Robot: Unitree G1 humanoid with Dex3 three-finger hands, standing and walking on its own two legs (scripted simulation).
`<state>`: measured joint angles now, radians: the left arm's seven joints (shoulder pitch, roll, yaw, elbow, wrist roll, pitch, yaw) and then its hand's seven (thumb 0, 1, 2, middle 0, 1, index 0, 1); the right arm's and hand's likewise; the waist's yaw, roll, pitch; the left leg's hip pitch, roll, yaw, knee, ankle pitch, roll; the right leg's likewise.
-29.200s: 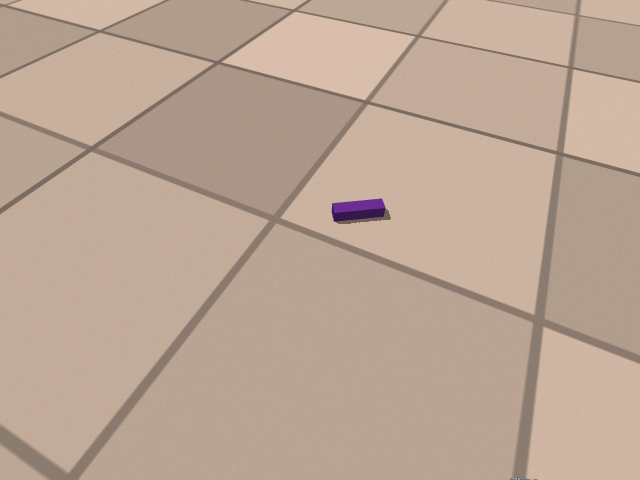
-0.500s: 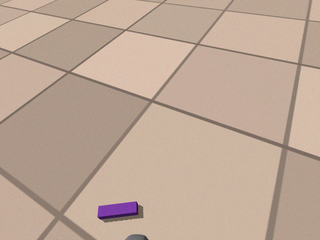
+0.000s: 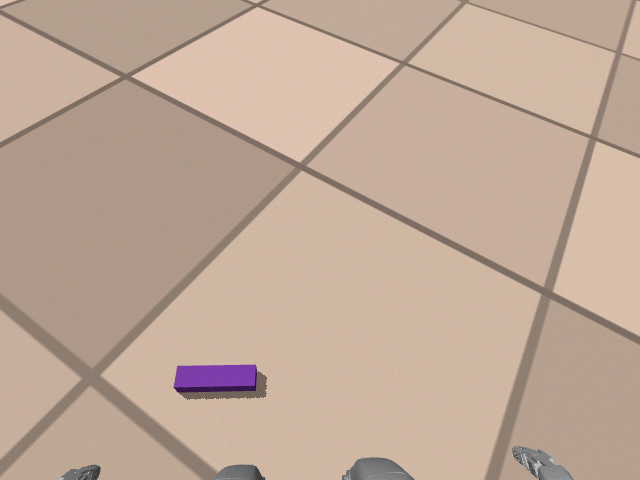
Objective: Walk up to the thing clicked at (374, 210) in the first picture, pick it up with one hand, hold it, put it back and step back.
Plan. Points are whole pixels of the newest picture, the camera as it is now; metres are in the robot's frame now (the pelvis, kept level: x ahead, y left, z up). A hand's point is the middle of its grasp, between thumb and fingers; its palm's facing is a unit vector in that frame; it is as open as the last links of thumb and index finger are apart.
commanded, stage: walk up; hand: left
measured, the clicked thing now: (217, 378) +0.43 +0.24 -0.73
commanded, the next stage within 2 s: stand in 0.52 s
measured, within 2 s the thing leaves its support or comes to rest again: neither
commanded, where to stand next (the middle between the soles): +0.05 +0.01 m, yaw +0 degrees
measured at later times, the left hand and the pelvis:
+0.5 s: hand out of the picture +0.08 +0.24 -0.14, palm faces -0.04 -0.94 -0.35, open 7.4 cm; pelvis +0.02 -0.02 +0.00, yaw -1 degrees
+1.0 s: hand out of the picture +0.09 +0.23 -0.13, palm faces -0.04 -0.94 -0.34, open 7.4 cm; pelvis -0.02 -0.02 +0.02, yaw -1 degrees
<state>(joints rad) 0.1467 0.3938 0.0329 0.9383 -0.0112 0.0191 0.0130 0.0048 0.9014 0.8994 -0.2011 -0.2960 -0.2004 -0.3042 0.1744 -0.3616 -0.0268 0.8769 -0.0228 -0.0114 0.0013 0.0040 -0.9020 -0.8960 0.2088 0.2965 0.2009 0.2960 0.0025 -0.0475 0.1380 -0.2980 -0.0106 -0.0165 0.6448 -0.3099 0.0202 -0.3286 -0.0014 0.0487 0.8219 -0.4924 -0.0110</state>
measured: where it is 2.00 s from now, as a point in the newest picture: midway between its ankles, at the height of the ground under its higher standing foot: outside the picture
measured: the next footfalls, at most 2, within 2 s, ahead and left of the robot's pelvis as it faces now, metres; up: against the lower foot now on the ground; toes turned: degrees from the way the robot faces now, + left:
right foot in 0.06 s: +0.03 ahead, -0.13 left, +0.00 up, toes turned -1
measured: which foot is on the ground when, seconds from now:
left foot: down 0.00-1.00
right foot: up 0.00-0.04, down 0.06-1.00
